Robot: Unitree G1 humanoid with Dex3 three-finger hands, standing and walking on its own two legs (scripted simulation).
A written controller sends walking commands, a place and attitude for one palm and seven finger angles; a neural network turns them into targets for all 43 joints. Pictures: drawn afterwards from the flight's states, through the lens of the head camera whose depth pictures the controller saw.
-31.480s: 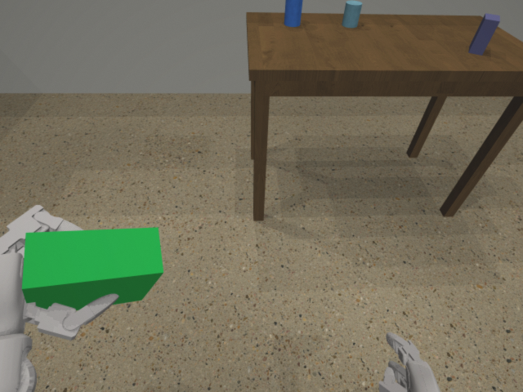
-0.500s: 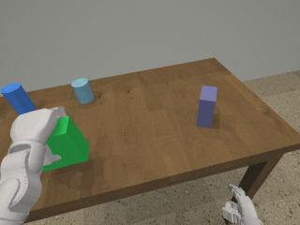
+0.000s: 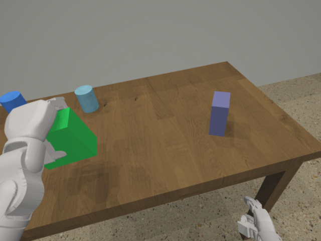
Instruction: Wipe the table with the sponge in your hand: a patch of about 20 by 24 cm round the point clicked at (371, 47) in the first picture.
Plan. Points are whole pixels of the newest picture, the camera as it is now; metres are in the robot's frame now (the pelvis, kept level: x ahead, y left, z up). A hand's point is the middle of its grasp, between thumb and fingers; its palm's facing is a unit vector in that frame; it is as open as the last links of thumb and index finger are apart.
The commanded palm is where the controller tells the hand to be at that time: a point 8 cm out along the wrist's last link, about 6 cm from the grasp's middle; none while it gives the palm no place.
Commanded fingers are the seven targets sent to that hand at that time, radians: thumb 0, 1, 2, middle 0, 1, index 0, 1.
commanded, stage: lift the sponge slowly off the table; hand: left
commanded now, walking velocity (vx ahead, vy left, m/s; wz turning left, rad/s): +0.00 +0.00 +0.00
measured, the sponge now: (63, 145) +0.26 +0.29 +0.15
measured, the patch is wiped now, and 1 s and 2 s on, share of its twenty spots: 0.95 0.95 0.95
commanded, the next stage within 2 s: bring the sponge back beside the body in 0.30 s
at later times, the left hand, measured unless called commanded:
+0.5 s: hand (47, 130) +0.25 +0.29 +0.21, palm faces +0.23 -0.08 -0.97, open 9.9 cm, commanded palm +0.19 +0.29 +0.28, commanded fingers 0.00 0.10 1.30 -1.20 -1.60 -1.20 -1.60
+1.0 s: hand (46, 141) +0.22 +0.28 +0.20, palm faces +0.27 -0.12 -0.96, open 9.9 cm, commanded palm +0.17 +0.28 +0.27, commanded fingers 0.00 0.10 1.30 -1.20 -1.60 -1.20 -1.60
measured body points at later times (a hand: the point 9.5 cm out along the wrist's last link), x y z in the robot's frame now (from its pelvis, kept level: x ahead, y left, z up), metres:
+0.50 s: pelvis +0.00 +0.00 +0.00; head -0.03 -0.05 +0.44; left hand +0.23 +0.29 +0.26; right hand +0.24 -0.20 -0.09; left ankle +0.04 +0.12 -0.74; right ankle +0.01 -0.11 -0.74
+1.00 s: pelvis -0.01 +0.00 +0.00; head -0.05 -0.05 +0.44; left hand +0.20 +0.28 +0.25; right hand +0.23 -0.20 -0.08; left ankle +0.04 +0.12 -0.74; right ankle +0.01 -0.11 -0.74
